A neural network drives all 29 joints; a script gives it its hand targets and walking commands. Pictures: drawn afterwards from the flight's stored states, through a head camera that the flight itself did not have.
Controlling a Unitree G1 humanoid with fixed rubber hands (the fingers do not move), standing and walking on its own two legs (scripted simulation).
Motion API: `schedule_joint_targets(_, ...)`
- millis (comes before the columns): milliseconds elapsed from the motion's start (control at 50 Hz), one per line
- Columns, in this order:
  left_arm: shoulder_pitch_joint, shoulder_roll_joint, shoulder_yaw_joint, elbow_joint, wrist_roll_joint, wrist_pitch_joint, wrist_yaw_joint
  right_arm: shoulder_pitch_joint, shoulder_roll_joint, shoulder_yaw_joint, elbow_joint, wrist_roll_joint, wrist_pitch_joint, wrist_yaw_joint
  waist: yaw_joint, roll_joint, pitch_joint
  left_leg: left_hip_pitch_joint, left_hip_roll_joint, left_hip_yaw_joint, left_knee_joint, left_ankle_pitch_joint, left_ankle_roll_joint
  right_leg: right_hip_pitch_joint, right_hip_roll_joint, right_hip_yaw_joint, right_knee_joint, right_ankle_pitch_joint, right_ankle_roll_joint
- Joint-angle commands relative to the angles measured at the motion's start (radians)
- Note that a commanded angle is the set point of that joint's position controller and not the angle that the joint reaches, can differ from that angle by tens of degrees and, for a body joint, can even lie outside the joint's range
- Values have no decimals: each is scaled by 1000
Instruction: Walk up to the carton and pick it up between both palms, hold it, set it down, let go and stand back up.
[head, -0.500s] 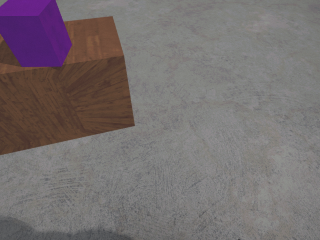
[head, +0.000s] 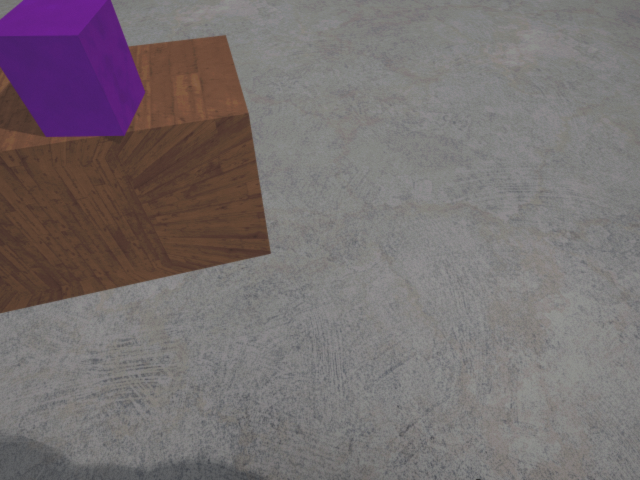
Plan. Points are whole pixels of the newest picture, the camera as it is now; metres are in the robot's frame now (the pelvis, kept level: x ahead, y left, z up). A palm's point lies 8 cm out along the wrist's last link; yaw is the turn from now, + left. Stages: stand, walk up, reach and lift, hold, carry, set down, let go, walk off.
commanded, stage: stand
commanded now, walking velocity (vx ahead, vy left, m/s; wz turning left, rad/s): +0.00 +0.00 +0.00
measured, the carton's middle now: (76, 69) +1.02 +0.59 -0.01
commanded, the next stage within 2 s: walk up in 1.62 s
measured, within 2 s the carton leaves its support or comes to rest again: neither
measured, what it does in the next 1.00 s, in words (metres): stands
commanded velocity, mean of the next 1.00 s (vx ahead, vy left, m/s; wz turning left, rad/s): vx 0.00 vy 0.00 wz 0.00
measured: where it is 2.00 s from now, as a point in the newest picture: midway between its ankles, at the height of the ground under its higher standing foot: outside the picture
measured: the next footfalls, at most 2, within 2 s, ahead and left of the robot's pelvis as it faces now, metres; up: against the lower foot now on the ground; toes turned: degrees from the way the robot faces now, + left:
none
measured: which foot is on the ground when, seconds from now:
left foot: down 0.00-1.00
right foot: down 0.00-1.00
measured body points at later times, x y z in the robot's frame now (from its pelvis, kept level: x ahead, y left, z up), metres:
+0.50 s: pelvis +0.00 +0.00 +0.00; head +0.02 -0.01 +0.45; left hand +0.07 +0.29 -0.13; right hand +0.07 -0.24 -0.15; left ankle +0.03 +0.13 -0.74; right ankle +0.03 -0.11 -0.74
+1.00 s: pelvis +0.00 +0.00 +0.00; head +0.02 -0.01 +0.45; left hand +0.07 +0.29 -0.13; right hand +0.07 -0.24 -0.15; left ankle +0.03 +0.13 -0.74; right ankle +0.03 -0.11 -0.74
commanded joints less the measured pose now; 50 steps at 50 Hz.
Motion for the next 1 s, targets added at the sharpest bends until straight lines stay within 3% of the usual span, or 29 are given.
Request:
schedule_joint_targets(0,-9,236,50,-50,7,-41,11,-7,-281,-59,-2,-8,-22,-1,-2,42,-143,115,123,-110,-84,-10,37,123,-135,155,-139,29,-31)
schedule_joint_targets(20,-3,221,48,-50,7,-37,12,-23,-279,-58,-1,-13,-21,1,1,80,-134,120,122,-105,-83,-27,33,118,-129,149,-137,27,-26)
schedule_joint_targets(120,-2,223,49,-49,7,-37,15,-25,-275,-61,-8,-12,-20,5,-1,52,-130,98,119,-100,-85,-44,32,124,-125,151,-146,17,-26)
schedule_joint_targets(160,10,226,49,-47,8,-40,12,-45,-270,-58,-9,-13,-20,5,11,75,-134,101,113,-100,-82,-42,32,125,-130,148,-143,-9,-23)
schedule_joint_targets(220,0,217,44,-44,10,-39,11,-22,-272,-59,-5,-14,-18,0,7,72,-108,92,120,-107,-81,-30,35,110,-129,157,-143,12,-25)
schedule_joint_targets(240,-7,222,49,-51,14,-39,11,-18,-264,-60,-8,-8,-18,3,-6,45,-110,101,120,-102,-81,-42,32,100,-130,152,-150,11,-22)
schedule_joint_targets(340,1,225,49,-35,12,-40,12,-55,-276,-63,-18,-16,-21,2,5,87,-136,102,121,-101,-95,-43,34,134,-121,139,-133,18,-19)
schedule_joint_targets(360,-7,223,47,-43,13,-37,11,-45,-273,-62,-14,-15,-21,2,5,81,-143,98,118,-99,-84,-30,28,140,-129,142,-137,23,-23)
schedule_joint_targets(380,10,219,49,-42,13,-40,9,-33,-280,-64,-12,-12,-23,1,11,35,-142,108,119,-105,-96,-26,27,137,-126,138,-128,26,-24)
schedule_joint_targets(440,9,217,49,-38,11,-35,9,-16,-290,-65,-9,-13,-23,0,6,80,-136,106,116,-97,-86,-23,31,132,-128,144,-134,35,-23)
schedule_joint_targets(460,3,211,44,-38,11,-36,12,-28,-295,-68,-10,-12,-23,0,2,48,-119,97,118,-107,-90,-20,31,128,-125,134,-136,39,-19)
schedule_joint_targets(540,3,223,51,-47,12,-38,10,-28,-280,-62,-6,-13,-18,0,7,83,-142,115,116,-99,-80,-18,30,136,-124,131,-130,27,-16)
schedule_joint_targets(560,2,234,50,-43,14,-38,10,-15,-262,-58,-10,-7,-17,1,-10,63,-140,115,116,-105,-76,-28,26,127,-128,140,-128,9,-15)
schedule_joint_targets(600,2,226,48,-47,15,-36,10,-14,-289,-61,-7,-7,-17,-2,-7,44,-132,108,120,-102,-83,-27,31,127,-123,143,-139,21,-22)
schedule_joint_targets(660,1,225,48,-42,9,-39,10,-30,-292,-68,-12,-12,-20,0,4,84,-143,113,114,-97,-83,-5,28,145,-128,148,-133,56,-21)
schedule_joint_targets(740,-7,219,49,-39,9,-35,12,-40,-288,-67,-8,-16,-17,-3,6,58,-114,97,121,-108,-93,-39,31,120,-120,146,-139,27,-19)
schedule_joint_targets(820,16,210,45,-36,8,-34,9,-24,-270,-56,-7,-18,-19,3,12,73,-109,98,123,-108,-87,-50,34,118,-133,146,-138,12,-21)
schedule_joint_targets(860,-14,227,49,-47,15,-36,11,-27,-267,-58,-15,-9,-24,2,-8,72,-124,117,120,-99,-78,-19,22,108,-127,150,-139,14,-23)
schedule_joint_targets(980,4,209,45,-38,7,-35,11,-45,-293,-67,-16,-14,-22,2,6,63,-123,92,115,-108,-89,-41,29,131,-122,141,-140,17,-21)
